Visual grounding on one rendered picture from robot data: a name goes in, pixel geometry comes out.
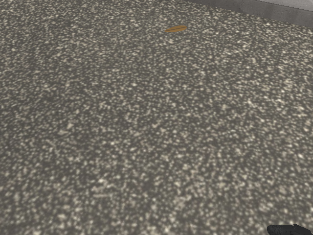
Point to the robot right hand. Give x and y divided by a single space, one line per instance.
280 229

